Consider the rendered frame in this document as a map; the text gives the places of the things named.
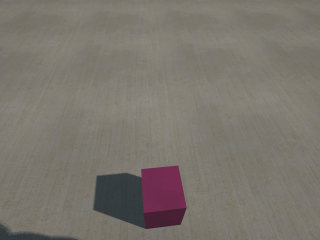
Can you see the carton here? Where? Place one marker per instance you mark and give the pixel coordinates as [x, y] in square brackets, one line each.
[164, 201]

